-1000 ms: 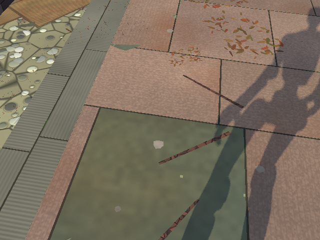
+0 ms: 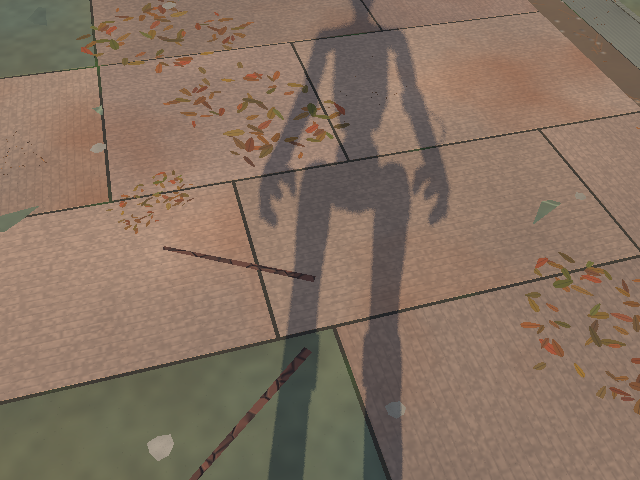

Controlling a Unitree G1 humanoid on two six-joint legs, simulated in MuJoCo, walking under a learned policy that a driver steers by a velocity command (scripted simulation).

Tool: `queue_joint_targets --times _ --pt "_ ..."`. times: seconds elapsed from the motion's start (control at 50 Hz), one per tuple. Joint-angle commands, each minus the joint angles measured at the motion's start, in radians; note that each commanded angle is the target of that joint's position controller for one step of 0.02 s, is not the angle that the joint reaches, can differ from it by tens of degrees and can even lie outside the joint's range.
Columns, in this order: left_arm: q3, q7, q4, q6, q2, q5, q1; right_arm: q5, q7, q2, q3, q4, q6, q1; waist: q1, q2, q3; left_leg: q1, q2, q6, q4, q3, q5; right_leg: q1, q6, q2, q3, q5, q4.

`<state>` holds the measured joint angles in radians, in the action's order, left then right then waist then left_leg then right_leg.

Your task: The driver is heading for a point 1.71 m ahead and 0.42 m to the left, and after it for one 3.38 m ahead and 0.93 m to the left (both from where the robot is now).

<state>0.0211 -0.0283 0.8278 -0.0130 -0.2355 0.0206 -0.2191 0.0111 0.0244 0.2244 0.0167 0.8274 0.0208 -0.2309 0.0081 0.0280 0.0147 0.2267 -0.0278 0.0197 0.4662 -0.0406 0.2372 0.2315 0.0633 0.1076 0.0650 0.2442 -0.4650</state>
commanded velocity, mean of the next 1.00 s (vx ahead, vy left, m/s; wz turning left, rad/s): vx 0.23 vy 0.00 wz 0.43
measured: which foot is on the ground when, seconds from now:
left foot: down 0.00-0.28, up 0.30-0.76, down 0.78-1.00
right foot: up 0.00-0.24, down 0.26-0.78, up 0.80-1.00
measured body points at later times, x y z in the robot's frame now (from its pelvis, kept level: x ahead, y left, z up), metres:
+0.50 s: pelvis +0.00 -0.02 +0.01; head +0.02 -0.03 +0.46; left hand -0.01 +0.27 -0.10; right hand +0.18 -0.26 -0.12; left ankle -0.05 +0.11 -0.67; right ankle -0.02 -0.11 -0.74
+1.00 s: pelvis +0.14 +0.14 +0.01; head +0.14 +0.17 +0.45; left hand +0.06 +0.40 -0.14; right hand +0.34 -0.05 -0.11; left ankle +0.08 +0.17 -0.74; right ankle +0.23 +0.01 -0.66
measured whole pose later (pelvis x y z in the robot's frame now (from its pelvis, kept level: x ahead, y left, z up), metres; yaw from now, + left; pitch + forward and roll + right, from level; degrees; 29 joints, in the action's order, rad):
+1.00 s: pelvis +0.14 +0.14 +0.01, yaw +29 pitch +0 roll +0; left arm 0.04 0.04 0.87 0.03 -0.28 0.02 -0.29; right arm 0.02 -0.02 0.24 0.03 0.82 -0.05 -0.28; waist 0.03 0.05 0.04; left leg 0.09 -0.09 0.11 0.31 0.05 0.22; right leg 0.55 0.02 -0.11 -0.01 0.23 -1.09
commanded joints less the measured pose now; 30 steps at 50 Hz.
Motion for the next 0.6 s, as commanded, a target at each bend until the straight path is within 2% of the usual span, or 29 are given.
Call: queue_joint_targets --times 0.02,0.06,0.16,0.2,0.24,0.26,0.28,0.3,0.32,0.34,0.36,0.38,0.4,0.44,0.48,0.6 --pt "0.034 -0.014 -0.033 0.002 -0.134 -0.001 -0.030 -0.005 -0.018 0.186 0.044 -0.067 -0.021 0.047 0.019 -0.203 -0.019 -0.017 0.244 0.145 -0.128 -0.306 -0.412 -0.012 -0.022 -0.048 0.000 0.037 -0.030" --pt "0.038 -0.008 -0.041 -0.001 -0.132 -0.007 -0.023 -0.007 -0.014 0.207 0.056 -0.066 -0.015 0.035 0.015 -0.219 -0.017 -0.032 0.219 0.147 -0.110 -0.317 -0.426 0.022 -0.032 -0.038 -0.024 0.055 -0.076" --pt "0.034 -0.018 -0.067 0.003 -0.099 -0.019 0.009 -0.001 -0.013 0.230 0.084 -0.052 0.004 -0.021 -0.023 -0.179 -0.060 -0.147 0.233 0.198 -0.073 -0.418 -0.558 0.142 -0.049 -0.022 -0.028 0.228 -0.184" --pt "0.033 -0.019 -0.076 0.008 -0.099 -0.026 0.003 -0.002 -0.014 0.234 0.092 -0.054 0.014 0.006 -0.014 -0.175 -0.077 -0.144 0.209 0.180 -0.067 -0.419 -0.538 0.117 -0.050 -0.026 -0.019 0.199 -0.140" --pt "0.031 -0.021 -0.063 0.015 -0.098 -0.026 -0.058 -0.009 -0.019 0.230 0.098 -0.073 0.028 0.082 0.031 -0.165 -0.089 -0.051 0.149 0.125 -0.040 -0.382 -0.431 -0.026 -0.042 -0.028 -0.027 0.080 0.030" --pt "0.039 -0.026 -0.057 0.018 -0.128 -0.015 -0.087 -0.014 -0.022 0.209 0.093 -0.089 0.031 0.109 0.041 -0.127 -0.088 0.050 0.098 0.075 0.000 -0.349 -0.287 -0.129 -0.028 -0.080 0.020 0.028 0.136" --pt "0.056 -0.034 -0.065 0.017 -0.215 0.007 -0.101 -0.017 -0.025 0.152 0.079 -0.108 0.028 0.093 0.027 0.035 -0.079 0.195 0.002 0.019 0.149 -0.246 -0.044 -0.215 0.026 -0.281 0.218 0.036 0.241" --pt "0.075 -0.029 -0.086 0.005 -0.298 0.012 -0.019 -0.008 -0.019 0.139 0.077 -0.115 0.029 0.058 0.000 0.249 -0.032 0.306 -0.129 -0.010 0.325 -0.041 0.322 -0.142 0.152 -0.479 0.394 -0.183 0.261" --pt "0.062 -0.022 -0.098 0.004 -0.234 0.014 -0.024 0.018 -0.015 0.211 0.093 -0.091 0.032 0.048 0.001 0.120 -0.020 0.286 -0.046 -0.014 0.528 -0.051 0.356 -0.093 0.214 -0.512 0.362 -0.342 0.223" --pt "0.044 -0.017 -0.104 0.007 -0.173 0.009 -0.007 0.016 -0.021 0.213 0.100 -0.066 0.035 0.026 -0.023 0.039 -0.025 0.277 -0.029 -0.006 0.585 -0.061 0.288 -0.087 0.193 -0.453 0.280 -0.233 0.226" --pt "0.037 -0.014 -0.112 0.007 -0.150 0.013 0.022 0.016 -0.031 0.203 0.099 -0.054 0.040 0.013 -0.033 0.032 0.003 0.295 -0.011 -0.006 0.609 -0.055 0.208 -0.085 0.146 -0.383 0.206 -0.051 0.248" --pt "0.038 -0.017 -0.110 0.013 -0.159 0.012 0.018 0.021 -0.049 0.195 0.095 -0.063 0.043 0.034 -0.021 0.090 0.021 0.347 0.000 -0.009 0.610 -0.047 0.154 -0.121 0.118 -0.347 0.181 0.100 0.281" --pt "0.042 -0.017 -0.106 0.018 -0.173 0.011 0.002 0.021 -0.066 0.188 0.090 -0.067 0.042 0.050 -0.004 0.125 0.043 0.389 0.004 -0.020 0.598 -0.032 0.132 -0.155 0.111 -0.325 0.162 0.157 0.304" --pt "0.050 -0.013 -0.084 0.030 -0.190 0.008 -0.066 0.020 -0.085 0.187 0.086 -0.085 0.037 0.107 0.037 0.094 0.059 0.441 0.008 -0.038 0.552 -0.020 0.102 -0.232 0.116 -0.340 0.154 0.176 0.327" --pt "0.057 -0.009 -0.058 0.046 -0.200 0.005 -0.122 0.023 -0.093 0.172 0.081 -0.101 0.031 0.147 0.061 0.063 0.062 0.475 0.017 -0.046 0.499 -0.022 0.081 -0.303 0.124 -0.369 0.138 0.139 0.334" --pt "0.064 0.010 -0.020 0.076 -0.196 0.009 -0.163 0.022 -0.111 0.143 0.066 -0.148 0.016 0.233 0.081 0.085 0.093 0.442 0.061 -0.027 0.346 0.040 0.036 -0.286 0.118 -0.397 0.020 0.098 0.346"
